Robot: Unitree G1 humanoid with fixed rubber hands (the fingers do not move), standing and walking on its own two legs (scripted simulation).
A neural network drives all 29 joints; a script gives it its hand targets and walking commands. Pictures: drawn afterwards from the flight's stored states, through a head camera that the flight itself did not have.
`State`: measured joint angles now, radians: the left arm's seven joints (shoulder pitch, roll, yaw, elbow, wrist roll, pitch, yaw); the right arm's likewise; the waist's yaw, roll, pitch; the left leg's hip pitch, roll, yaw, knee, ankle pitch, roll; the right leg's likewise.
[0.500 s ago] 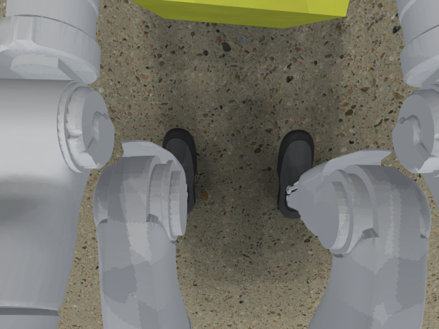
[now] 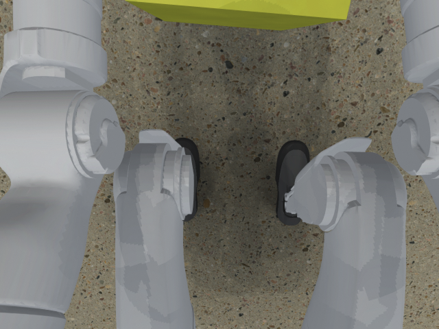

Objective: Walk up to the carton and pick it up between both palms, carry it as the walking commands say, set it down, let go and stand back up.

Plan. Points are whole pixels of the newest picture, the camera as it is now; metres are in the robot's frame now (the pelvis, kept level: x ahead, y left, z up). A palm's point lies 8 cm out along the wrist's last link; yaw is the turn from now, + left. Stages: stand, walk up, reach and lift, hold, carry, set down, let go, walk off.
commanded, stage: reach and lift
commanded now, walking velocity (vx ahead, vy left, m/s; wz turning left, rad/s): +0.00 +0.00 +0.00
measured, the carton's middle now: out of the picture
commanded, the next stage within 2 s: none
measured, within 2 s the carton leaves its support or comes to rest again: neither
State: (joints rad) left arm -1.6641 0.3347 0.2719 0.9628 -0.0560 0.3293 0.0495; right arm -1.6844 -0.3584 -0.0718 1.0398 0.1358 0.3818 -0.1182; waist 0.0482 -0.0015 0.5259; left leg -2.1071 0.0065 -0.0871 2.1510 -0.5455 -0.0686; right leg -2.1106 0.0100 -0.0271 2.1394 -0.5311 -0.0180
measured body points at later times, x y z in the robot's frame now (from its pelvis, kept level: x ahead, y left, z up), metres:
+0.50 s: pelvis +0.00 +0.01 +0.03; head +0.35 +0.02 +0.31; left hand +0.60 +0.18 -0.04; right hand +0.61 -0.12 -0.05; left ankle +0.13 +0.15 -0.35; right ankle +0.13 -0.11 -0.35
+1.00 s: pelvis -0.01 +0.01 +0.08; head +0.33 +0.02 +0.37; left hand +0.57 +0.17 +0.01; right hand +0.57 -0.13 -0.01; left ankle +0.13 +0.15 -0.35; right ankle +0.14 -0.11 -0.35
